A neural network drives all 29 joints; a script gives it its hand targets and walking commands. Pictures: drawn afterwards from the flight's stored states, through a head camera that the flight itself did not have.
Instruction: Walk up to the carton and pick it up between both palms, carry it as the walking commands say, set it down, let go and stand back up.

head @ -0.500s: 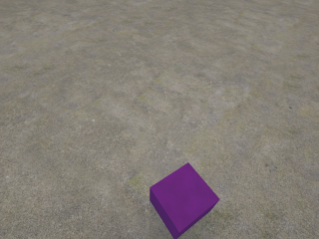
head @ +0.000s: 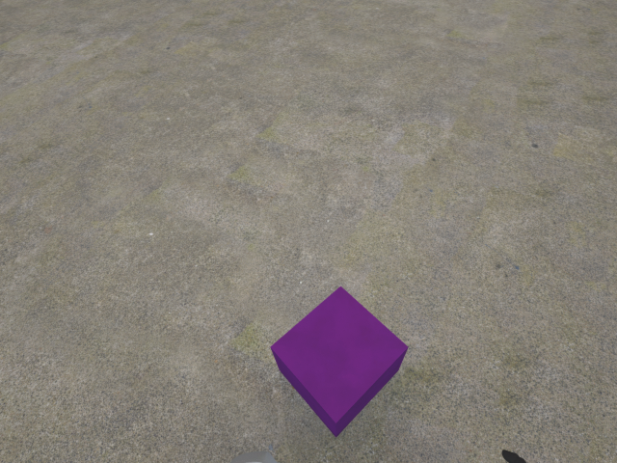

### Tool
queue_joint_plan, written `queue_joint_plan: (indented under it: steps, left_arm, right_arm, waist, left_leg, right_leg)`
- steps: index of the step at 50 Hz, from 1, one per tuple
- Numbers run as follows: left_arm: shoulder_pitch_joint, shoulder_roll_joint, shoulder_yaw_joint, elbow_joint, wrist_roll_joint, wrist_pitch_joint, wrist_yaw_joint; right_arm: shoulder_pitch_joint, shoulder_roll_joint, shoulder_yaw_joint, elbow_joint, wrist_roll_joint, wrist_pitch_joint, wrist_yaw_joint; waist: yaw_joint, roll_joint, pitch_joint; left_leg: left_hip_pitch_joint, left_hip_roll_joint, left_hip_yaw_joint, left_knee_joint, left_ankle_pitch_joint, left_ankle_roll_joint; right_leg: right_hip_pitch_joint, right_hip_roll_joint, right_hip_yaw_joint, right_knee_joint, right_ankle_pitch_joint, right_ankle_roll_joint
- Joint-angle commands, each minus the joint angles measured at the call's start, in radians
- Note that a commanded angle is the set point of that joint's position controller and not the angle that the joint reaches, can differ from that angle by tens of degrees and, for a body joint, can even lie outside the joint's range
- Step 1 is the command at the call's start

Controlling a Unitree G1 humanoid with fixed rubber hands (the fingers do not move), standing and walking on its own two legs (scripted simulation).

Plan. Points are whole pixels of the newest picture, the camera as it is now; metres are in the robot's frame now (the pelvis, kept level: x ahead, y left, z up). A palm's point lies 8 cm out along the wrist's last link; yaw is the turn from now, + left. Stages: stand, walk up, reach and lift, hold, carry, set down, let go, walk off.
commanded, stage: walk up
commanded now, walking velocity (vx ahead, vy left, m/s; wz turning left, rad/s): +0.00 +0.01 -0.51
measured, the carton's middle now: (338, 359) +0.45 +0.00 -0.65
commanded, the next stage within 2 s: none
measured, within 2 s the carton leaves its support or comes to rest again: neither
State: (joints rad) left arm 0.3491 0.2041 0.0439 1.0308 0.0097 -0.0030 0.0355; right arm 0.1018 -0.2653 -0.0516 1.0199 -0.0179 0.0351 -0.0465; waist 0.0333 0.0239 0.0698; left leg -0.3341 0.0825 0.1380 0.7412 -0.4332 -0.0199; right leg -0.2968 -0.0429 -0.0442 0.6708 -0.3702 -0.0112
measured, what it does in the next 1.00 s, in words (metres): steps to the left, turning right: left foot, then right foot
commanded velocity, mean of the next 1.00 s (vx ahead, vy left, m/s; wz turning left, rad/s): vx -0.01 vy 0.20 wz -0.50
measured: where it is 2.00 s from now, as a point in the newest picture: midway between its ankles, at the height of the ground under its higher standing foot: outside the picture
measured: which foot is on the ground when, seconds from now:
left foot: up 0.00-0.46, down 0.48-0.74, up 0.76-0.94, down 0.96-1.00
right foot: down 0.00-0.58, up 0.60-0.78, down 0.80-0.94, up 0.96-1.00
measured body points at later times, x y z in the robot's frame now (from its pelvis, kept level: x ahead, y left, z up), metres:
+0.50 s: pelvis -0.02 +0.07 +0.01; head +0.01 +0.07 +0.46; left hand +0.06 +0.35 -0.13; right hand +0.07 -0.22 -0.11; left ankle -0.01 +0.18 -0.72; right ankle -0.01 -0.11 -0.72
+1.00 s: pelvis +0.03 +0.35 -0.01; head +0.08 +0.35 +0.43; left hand +0.18 +0.62 -0.16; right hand -0.03 +0.03 -0.12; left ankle +0.09 +0.51 -0.73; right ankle -0.11 +0.14 -0.69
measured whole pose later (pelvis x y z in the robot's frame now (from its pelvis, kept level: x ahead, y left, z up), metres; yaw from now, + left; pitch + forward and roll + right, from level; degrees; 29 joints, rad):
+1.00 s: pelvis +0.03 +0.35 -0.01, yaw -30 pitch +1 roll +0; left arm 0.22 0.35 0.18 1.08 0.09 0.05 0.07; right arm 0.12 -0.29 -0.13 0.93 -0.06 0.04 0.03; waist 0.04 -0.07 0.08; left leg -0.32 0.09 -0.06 0.69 -0.41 -0.10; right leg -0.45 -0.17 0.14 0.92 -0.59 0.10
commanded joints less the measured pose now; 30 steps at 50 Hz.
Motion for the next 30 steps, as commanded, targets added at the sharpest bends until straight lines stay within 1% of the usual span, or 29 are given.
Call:
queue_joint_plan:
  steps: [1,2,3,4,5,6,7,8,9,10,11,12,13,14,16,17,18,19,20,21,22,23,24,25,26,27,28,29,30]
  left_arm:
    - [0.081,0.114,0.015,-0.034,0.000,-0.020,0.013]
    - [0.073,0.125,0.015,-0.025,0.035,-0.015,0.014]
    - [0.114,0.124,0.028,-0.035,0.030,-0.016,0.013]
    - [0.095,0.113,0.028,-0.032,0.027,-0.011,0.017]
    - [0.061,0.119,0.039,-0.045,0.015,-0.006,0.016]
    - [0.050,0.136,0.045,-0.073,0.019,-0.007,0.014]
    - [0.067,0.117,0.047,-0.078,0.018,-0.007,0.017]
    - [0.104,0.132,0.054,-0.075,0.013,-0.009,0.011]
    - [0.101,0.126,0.049,-0.080,0.019,-0.005,0.011]
    - [0.159,0.132,0.047,-0.081,0.017,-0.003,0.015]
    - [0.156,0.138,0.055,-0.083,0.016,-0.003,0.010]
    - [0.170,0.122,0.049,-0.085,0.020,0.000,0.011]
    - [0.135,0.127,0.046,-0.090,0.021,0.007,0.010]
    - [0.115,0.104,0.030,-0.111,0.034,0.018,0.001]
    - [0.018,0.153,0.039,-0.167,0.033,0.029,-0.002]
    - [0.003,0.180,0.043,-0.188,0.030,0.039,-0.004]
    - [-0.046,0.190,0.056,-0.223,0.033,0.052,-0.008]
    - [-0.098,0.235,0.067,-0.240,0.037,0.052,-0.014]
    - [-0.093,0.200,0.062,-0.245,0.040,0.048,-0.022]
    - [-0.113,0.232,0.088,-0.210,0.027,0.049,-0.010]
    - [0.011,0.281,0.121,-0.117,0.059,0.046,0.007]
    - [0.077,0.299,0.134,-0.072,0.074,0.058,0.033]
    - [0.068,0.323,0.152,-0.048,0.088,0.061,0.040]
    - [0.037,0.368,0.171,-0.039,0.095,0.057,0.051]
    - [0.087,0.382,0.181,0.039,0.115,0.048,0.053]
    - [0.018,0.340,0.160,0.021,0.105,0.049,0.053]
    - [-0.102,0.350,0.182,0.053,0.113,0.048,0.061]
    - [-0.180,0.248,0.160,0.036,0.092,0.057,0.068]
    - [-0.149,0.227,0.174,0.103,0.112,0.070,0.054]
  right_arm:
    - [-0.035,-0.040,-0.022,-0.081,0.014,0.008,0.014]
    - [-0.051,-0.027,-0.014,-0.088,-0.013,-0.004,0.017]
    - [-0.079,-0.031,-0.018,-0.115,-0.007,-0.004,0.022]
    - [-0.082,-0.029,-0.021,-0.136,-0.006,0.000,0.020]
    - [-0.040,-0.043,-0.029,-0.108,-0.002,0.005,0.029]
    - [-0.064,-0.048,-0.025,-0.123,-0.006,-0.002,0.025]
    - [-0.049,-0.022,-0.015,-0.121,-0.008,0.003,0.023]
    - [-0.052,-0.034,-0.025,-0.146,0.002,0.006,0.026]
    - [-0.082,-0.019,-0.019,-0.159,-0.001,0.004,0.023]
    - [-0.113,-0.012,-0.016,-0.197,0.001,0.006,0.024]
    - [-0.108,-0.001,-0.013,-0.198,-0.001,-0.003,0.025]
    - [-0.098,0.012,-0.011,-0.211,0.002,0.003,0.021]
    - [-0.112,-0.009,-0.018,-0.208,0.001,0.013,0.020]
    - [-0.127,0.006,-0.018,-0.222,0.003,0.020,0.016]
    - [-0.098,0.005,-0.011,-0.251,0.007,0.031,0.024]
    - [-0.099,-0.022,-0.019,-0.267,0.012,0.036,0.025]
    - [-0.057,-0.035,-0.015,-0.257,0.017,0.031,0.025]
    - [0.008,-0.054,-0.009,-0.260,0.014,0.026,0.029]
    - [0.008,-0.034,0.000,-0.256,0.015,0.022,0.027]
    - [0.035,-0.063,-0.027,-0.235,0.000,0.011,0.024]
    - [0.015,-0.107,-0.083,-0.186,-0.039,0.018,0.035]
    - [0.049,-0.124,-0.096,-0.178,-0.067,0.038,0.058]
    - [0.056,-0.116,-0.108,-0.165,-0.079,0.031,0.067]
    - [0.104,-0.138,-0.105,-0.171,-0.077,0.047,0.075]
    - [0.063,-0.148,-0.129,-0.146,-0.096,0.045,0.078]
    - [0.074,-0.142,-0.113,-0.179,-0.086,0.041,0.082]
    - [0.162,-0.154,-0.135,-0.086,-0.104,0.029,0.086]
    - [0.180,-0.189,-0.127,-0.087,-0.091,0.022,0.081]
    - [0.133,-0.221,-0.148,-0.053,-0.093,0.013,0.081]
  waist:
    - [-0.018,-0.162,-0.013]
    - [0.012,-0.221,-0.018]
    - [0.020,-0.139,-0.087]
    - [0.010,-0.143,-0.101]
    - [-0.010,-0.118,-0.080]
    - [0.004,-0.113,-0.117]
    - [0.010,-0.137,-0.156]
    - [0.022,-0.191,-0.163]
    - [0.031,-0.135,-0.187]
    - [0.057,-0.123,-0.176]
    - [0.060,-0.182,-0.190]
    - [0.046,-0.198,-0.154]
    - [0.037,-0.179,-0.111]
    - [0.025,-0.131,-0.105]
    - [0.010,-0.210,-0.051]
    - [0.006,-0.155,-0.036]
    - [-0.008,-0.215,-0.064]
    - [-0.020,-0.266,-0.095]
    - [-0.017,-0.300,-0.109]
    - [-0.043,-0.184,-0.078]
    - [0.013,-0.014,-0.064]
    - [0.020,0.019,-0.058]
    - [0.018,-0.100,-0.042]
    - [0.001,-0.267,-0.022]
    - [0.008,-0.262,-0.010]
    - [-0.021,-0.185,-0.029]
    - [-0.083,-0.133,-0.030]
    - [-0.163,0.165,-0.060]
    - [-0.136,0.213,-0.036]
  left_leg:
    - [-0.162,0.008,-0.171,0.269,-0.125,-0.029]
    - [-0.252,-0.026,-0.108,0.322,-0.062,-0.015]
    - [-0.241,-0.014,-0.114,0.310,-0.014,-0.020]
    - [-0.223,-0.030,-0.110,0.298,-0.007,-0.023]
    - [-0.208,-0.014,-0.121,0.288,0.044,-0.030]
    - [-0.192,-0.040,-0.118,0.235,0.037,-0.025]
    - [-0.219,-0.041,-0.123,0.203,0.072,-0.021]
    - [-0.217,-0.033,-0.115,0.223,0.091,-0.020]
    - [-0.226,-0.034,-0.124,0.193,0.094,-0.018]
    - [-0.247,-0.032,-0.100,0.178,0.087,-0.021]
    - [-0.297,-0.023,-0.107,0.165,0.090,-0.014]
    - [-0.267,-0.031,-0.107,0.139,0.092,-0.021]
    - [-0.241,-0.026,-0.107,0.168,0.104,-0.029]
    - [-0.173,-0.050,-0.088,0.142,0.095,-0.033]
    - [-0.108,-0.039,-0.086,0.100,0.110,-0.045]
    - [-0.072,-0.044,-0.099,0.075,0.087,-0.047]
    - [0.008,-0.061,-0.069,-0.014,0.090,-0.049]
    - [0.117,-0.065,-0.107,-0.124,0.062,-0.039]
    - [0.212,-0.094,-0.069,-0.228,0.115,-0.035]
    - [0.266,-0.075,-0.093,-0.292,0.166,-0.032]
    - [0.202,-0.105,-0.078,-0.261,0.122,-0.009]
    - [0.032,-0.069,-0.135,-0.149,0.065,0.005]
    - [0.043,-0.058,-0.147,-0.129,0.046,0.011]
    - [0.080,-0.014,-0.234,-0.079,0.027,0.046]
    - [0.129,-0.004,-0.204,-0.072,0.117,0.033]
    - [0.148,-0.001,-0.197,-0.101,0.144,0.053]
    - [0.200,0.032,-0.240,-0.207,0.103,0.058]
    - [0.193,0.169,-0.418,-0.494,0.021,0.074]
    - [0.126,0.209,-0.365,-0.603,-0.006,-0.003]
  right_leg:
    - [0.091,-0.256,0.375,-0.306,0.815,-0.143]
    - [0.183,-0.247,0.403,-0.317,0.786,-0.122]
    - [0.239,-0.237,0.390,-0.312,0.824,-0.123]
    - [0.225,-0.215,0.374,-0.300,0.840,-0.124]
    - [0.187,-0.200,0.296,-0.295,0.811,-0.119]
    - [0.239,-0.191,0.310,-0.274,0.829,-0.127]
    - [0.308,-0.194,0.274,-0.252,0.877,-0.121]
    - [0.325,-0.183,0.290,-0.248,0.909,-0.089]
    - [0.373,-0.194,0.293,-0.240,0.940,-0.113]
    - [0.410,-0.190,0.319,-0.211,1.001,-0.109]
    - [0.467,-0.190,0.320,-0.195,1.031,-0.104]
    - [0.379,-0.192,0.337,-0.206,1.026,-0.114]
    - [0.295,-0.190,0.341,-0.228,0.929,-0.105]
    - [0.166,-0.194,0.375,-0.295,0.731,-0.128]
    - [0.010,-0.194,0.396,-0.341,0.431,-0.131]
    - [-0.047,-0.185,0.413,-0.377,0.283,-0.118]
    - [-0.085,-0.158,0.376,-0.385,0.151,-0.106]
    - [-0.102,-0.123,0.410,-0.368,0.123,-0.084]
    - [-0.143,-0.093,0.411,-0.349,0.109,-0.068]
    - [-0.207,-0.077,0.401,-0.314,0.062,-0.039]
    - [-0.170,-0.146,0.467,-0.301,0.052,-0.063]
    - [-0.089,-0.231,0.556,-0.294,-0.094,-0.093]
    - [-0.115,-0.261,0.601,-0.308,-0.077,-0.111]
    - [-0.188,-0.299,0.660,-0.299,-0.078,-0.109]
    - [-0.256,-0.277,0.629,-0.327,-0.093,-0.098]
    - [-0.301,-0.214,0.537,-0.300,-0.104,-0.072]
    - [-0.373,-0.140,0.393,-0.194,-0.184,-0.049]
    - [-0.399,0.030,0.137,0.129,-0.201,0.022]
    - [-0.390,0.035,0.034,0.344,-0.123,0.051]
